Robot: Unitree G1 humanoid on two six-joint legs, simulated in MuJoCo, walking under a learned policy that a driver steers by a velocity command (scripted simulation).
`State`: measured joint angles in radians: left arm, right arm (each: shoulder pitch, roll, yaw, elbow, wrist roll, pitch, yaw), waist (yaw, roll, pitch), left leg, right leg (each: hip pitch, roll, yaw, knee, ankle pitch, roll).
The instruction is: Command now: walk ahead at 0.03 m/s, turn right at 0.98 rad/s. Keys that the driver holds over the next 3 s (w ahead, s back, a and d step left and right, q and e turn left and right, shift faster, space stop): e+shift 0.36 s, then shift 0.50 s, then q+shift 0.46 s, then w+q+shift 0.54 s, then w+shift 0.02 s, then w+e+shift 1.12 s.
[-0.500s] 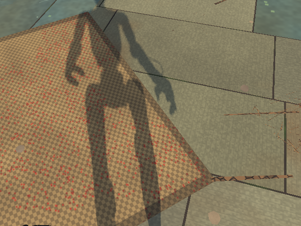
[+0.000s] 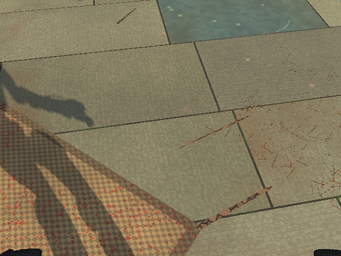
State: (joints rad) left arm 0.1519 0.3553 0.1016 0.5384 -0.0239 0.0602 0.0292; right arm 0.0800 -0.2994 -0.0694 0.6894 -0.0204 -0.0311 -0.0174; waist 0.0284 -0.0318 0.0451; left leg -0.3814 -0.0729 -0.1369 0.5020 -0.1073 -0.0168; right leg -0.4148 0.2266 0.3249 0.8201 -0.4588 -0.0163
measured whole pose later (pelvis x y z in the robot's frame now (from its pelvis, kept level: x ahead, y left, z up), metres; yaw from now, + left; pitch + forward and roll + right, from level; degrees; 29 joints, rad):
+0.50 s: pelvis -0.01 -0.01 +0.01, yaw -27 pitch +2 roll +3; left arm 0.23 0.30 0.07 0.58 0.01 0.04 0.01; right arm 0.11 -0.33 -0.11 0.72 0.00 0.02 -0.03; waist 0.00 0.04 0.05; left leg -0.54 0.06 0.05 1.04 -0.46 -0.05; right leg -0.34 -0.02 0.01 0.61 -0.31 -0.03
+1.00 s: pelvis +0.01 -0.01 +0.00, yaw -30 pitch +1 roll +0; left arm 0.17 0.24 0.04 0.69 0.02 0.03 0.03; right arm 0.17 -0.25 -0.04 0.72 0.01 0.00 0.00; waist -0.01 -0.01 0.02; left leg -0.29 0.00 -0.03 0.58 -0.30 -0.01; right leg -0.26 0.03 0.03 0.56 -0.31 -0.01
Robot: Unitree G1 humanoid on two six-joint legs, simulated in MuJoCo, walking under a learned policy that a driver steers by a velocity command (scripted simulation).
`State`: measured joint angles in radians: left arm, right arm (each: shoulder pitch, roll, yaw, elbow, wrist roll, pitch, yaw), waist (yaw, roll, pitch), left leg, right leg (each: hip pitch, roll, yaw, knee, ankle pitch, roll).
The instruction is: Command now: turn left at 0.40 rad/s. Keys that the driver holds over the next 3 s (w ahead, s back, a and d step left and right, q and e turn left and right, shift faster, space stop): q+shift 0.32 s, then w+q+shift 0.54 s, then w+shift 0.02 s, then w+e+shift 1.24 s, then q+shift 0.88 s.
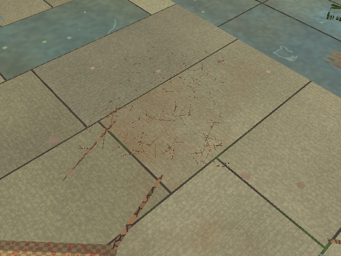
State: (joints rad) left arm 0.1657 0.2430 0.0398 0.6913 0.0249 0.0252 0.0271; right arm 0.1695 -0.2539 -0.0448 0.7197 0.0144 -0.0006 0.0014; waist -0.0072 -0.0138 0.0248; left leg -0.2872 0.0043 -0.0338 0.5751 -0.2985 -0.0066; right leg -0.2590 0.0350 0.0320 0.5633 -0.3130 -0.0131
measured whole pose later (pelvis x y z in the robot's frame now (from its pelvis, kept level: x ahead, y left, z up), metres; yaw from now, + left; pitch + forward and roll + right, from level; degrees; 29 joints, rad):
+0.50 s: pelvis +0.01 +0.03 +0.01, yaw +25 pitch +3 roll -1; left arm 0.26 0.32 0.10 0.69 -0.01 -0.03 0.02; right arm 0.10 -0.29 -0.07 0.60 0.04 0.06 0.05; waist 0.05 -0.01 0.01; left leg -0.46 0.11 0.07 0.84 -0.44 -0.01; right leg -0.11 -0.11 -0.29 0.40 -0.32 0.03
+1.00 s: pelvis +0.25 +0.27 -0.03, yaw +50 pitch +2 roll -1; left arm 0.03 0.28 0.01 0.62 0.03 -0.05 -0.03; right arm 0.50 -0.35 -0.07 0.85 -0.02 -0.06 0.01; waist -0.07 0.01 0.04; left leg 0.18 -0.06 -0.18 0.46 -0.52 0.10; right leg -0.57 0.01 -0.05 0.60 -0.10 -0.04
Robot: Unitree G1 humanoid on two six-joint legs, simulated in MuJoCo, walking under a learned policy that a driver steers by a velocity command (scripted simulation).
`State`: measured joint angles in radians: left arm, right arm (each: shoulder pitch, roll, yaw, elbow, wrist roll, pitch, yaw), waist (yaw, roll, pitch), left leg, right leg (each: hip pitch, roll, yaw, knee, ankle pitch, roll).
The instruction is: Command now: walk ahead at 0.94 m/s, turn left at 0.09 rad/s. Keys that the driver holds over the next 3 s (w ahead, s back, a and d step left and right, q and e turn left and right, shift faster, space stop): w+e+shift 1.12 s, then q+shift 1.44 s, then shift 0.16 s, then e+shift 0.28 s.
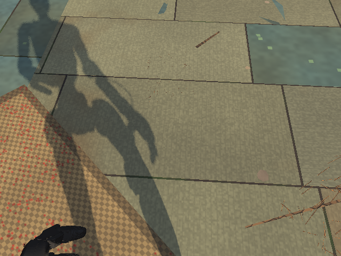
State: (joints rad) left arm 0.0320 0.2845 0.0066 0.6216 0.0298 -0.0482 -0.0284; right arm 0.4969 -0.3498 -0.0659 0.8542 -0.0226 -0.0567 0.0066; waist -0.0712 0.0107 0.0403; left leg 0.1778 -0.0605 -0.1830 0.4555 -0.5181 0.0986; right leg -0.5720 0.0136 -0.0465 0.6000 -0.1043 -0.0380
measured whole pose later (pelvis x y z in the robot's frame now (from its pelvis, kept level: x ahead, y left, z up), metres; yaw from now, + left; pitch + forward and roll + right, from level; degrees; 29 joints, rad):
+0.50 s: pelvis +0.45 -0.01 +0.02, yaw -19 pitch +2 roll +0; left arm 0.39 0.33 0.07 0.85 0.00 -0.05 -0.02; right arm 0.10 -0.28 0.00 0.66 -0.06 -0.08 -0.01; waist 0.07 -0.03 0.01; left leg -0.39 0.03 0.03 0.60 -0.24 -0.02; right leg -0.31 0.04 0.08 1.20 -0.35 -0.10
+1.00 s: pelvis +0.85 -0.22 +0.02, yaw -48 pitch -1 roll -1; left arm 0.34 0.33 0.05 0.82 0.02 -0.01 -0.01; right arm 0.19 -0.23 0.02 0.67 -0.07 -0.08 0.00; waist 0.00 -0.01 0.06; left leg -0.54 0.12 -0.10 1.30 -0.39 -0.06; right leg -0.24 0.24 0.00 0.54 -0.28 -0.21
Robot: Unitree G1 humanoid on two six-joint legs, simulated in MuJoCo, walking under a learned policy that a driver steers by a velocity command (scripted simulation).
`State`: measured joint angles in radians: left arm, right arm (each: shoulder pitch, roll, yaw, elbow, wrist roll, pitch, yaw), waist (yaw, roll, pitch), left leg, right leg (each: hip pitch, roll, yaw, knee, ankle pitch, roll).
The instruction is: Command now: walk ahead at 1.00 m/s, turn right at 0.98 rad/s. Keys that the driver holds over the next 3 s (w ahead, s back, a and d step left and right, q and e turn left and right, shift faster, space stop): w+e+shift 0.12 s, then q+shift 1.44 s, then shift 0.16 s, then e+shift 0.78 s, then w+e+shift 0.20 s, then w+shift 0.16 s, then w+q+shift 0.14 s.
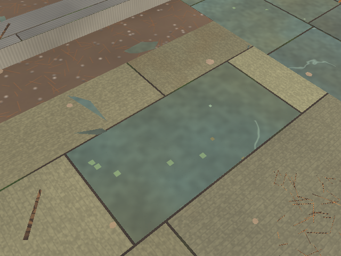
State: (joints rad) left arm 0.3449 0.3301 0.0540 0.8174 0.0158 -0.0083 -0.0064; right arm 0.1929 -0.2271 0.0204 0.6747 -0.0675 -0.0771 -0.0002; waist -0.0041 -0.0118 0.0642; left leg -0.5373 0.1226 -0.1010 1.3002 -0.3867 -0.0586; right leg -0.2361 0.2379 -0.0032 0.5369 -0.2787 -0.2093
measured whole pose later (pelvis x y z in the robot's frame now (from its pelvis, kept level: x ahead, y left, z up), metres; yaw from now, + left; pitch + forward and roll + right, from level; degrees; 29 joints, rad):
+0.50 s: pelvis +0.37 +0.08 +0.02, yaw -3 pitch +1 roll +0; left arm -0.03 0.30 0.00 0.65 0.01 -0.06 0.02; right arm 0.36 -0.30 -0.05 0.76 0.01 -0.06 0.00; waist -0.08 -0.01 0.11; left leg -0.27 -0.10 -0.09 0.37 -0.11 0.06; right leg -0.59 0.02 0.13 0.88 -0.32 0.06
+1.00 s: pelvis +0.48 +0.06 +0.02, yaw +24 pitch +1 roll -2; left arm 0.11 0.29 0.06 0.73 0.01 0.01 0.04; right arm 0.19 -0.34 -0.08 0.58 0.02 0.06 0.00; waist 0.02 0.03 0.08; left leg -0.53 0.10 0.00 0.92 -0.33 -0.09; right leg -0.27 -0.04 -0.14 0.39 -0.15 -0.01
